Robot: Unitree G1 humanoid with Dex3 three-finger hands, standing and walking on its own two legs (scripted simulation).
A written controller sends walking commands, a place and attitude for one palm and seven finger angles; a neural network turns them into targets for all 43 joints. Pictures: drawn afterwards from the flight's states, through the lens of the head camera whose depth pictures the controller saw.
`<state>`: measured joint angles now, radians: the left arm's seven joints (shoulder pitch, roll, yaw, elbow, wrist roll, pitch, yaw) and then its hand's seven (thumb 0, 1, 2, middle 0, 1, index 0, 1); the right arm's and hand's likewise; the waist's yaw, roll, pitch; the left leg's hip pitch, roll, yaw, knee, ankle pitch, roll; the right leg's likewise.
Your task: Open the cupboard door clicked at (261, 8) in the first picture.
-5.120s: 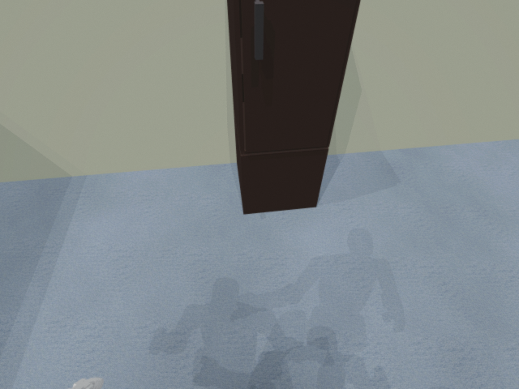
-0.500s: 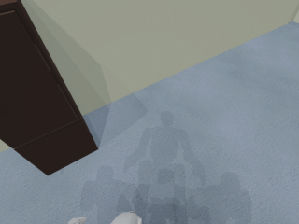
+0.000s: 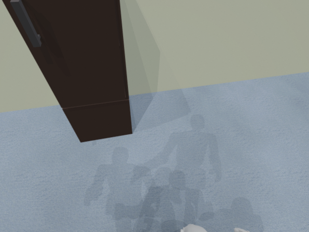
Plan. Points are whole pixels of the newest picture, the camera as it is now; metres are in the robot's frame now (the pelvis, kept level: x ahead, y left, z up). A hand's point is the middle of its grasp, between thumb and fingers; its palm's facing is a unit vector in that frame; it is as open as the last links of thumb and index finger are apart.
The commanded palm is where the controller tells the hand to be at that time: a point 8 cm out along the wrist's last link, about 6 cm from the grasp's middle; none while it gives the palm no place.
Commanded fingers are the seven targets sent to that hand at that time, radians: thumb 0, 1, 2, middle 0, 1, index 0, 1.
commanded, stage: turn to face it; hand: left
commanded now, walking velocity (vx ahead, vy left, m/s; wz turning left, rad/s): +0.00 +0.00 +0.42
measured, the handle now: (28, 21) +0.70 +0.49 +0.14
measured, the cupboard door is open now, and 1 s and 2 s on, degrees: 0 0 0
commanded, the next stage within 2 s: take the last steps up to it in 0.32 s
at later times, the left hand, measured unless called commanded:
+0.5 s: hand out of the picture -0.01 +0.18 -0.17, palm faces +0.26 -0.94 -0.23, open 7.4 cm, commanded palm none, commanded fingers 0.00 0.90 0.90 -0.20 -0.30 -0.20 -0.30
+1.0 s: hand out of the picture +0.10 +0.23 -0.16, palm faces +0.25 -0.95 -0.19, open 7.4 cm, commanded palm none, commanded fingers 0.00 0.90 0.90 -0.20 -0.30 -0.20 -0.30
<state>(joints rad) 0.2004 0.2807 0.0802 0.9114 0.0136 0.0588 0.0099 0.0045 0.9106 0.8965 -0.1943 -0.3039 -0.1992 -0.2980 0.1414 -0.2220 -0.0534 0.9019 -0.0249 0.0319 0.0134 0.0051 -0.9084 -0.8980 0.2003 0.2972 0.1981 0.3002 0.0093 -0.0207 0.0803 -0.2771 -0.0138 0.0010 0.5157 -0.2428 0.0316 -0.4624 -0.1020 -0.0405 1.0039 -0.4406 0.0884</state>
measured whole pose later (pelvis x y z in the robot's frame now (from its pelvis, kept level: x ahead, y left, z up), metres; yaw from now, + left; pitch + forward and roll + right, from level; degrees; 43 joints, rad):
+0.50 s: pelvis -0.01 -0.01 +0.00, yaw +13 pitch -1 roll +1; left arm 0.26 0.19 0.03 0.95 0.03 0.00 0.02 0.00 0.90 0.90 -0.20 -0.30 -0.21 -0.30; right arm 0.17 -0.22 -0.07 0.98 -0.01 0.07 0.02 0.01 -0.91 -0.90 0.20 0.30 0.19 0.30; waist 0.02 -0.01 0.07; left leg -0.31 0.02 0.04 0.75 -0.44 -0.05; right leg -0.23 -0.13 -0.17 0.54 -0.29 0.02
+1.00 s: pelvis +0.08 +0.04 +0.00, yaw +15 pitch -1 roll +1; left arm 0.18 0.17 0.04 1.04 0.02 0.01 -0.01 0.00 0.91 0.90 -0.19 -0.30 -0.20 -0.30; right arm 0.46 -0.12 -0.02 1.14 -0.03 -0.05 -0.02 0.00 -0.91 -0.90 0.20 0.30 0.20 0.30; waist -0.04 0.00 0.03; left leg 0.04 -0.05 0.06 0.30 -0.34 0.04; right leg -0.46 -0.10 -0.09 0.74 -0.29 0.03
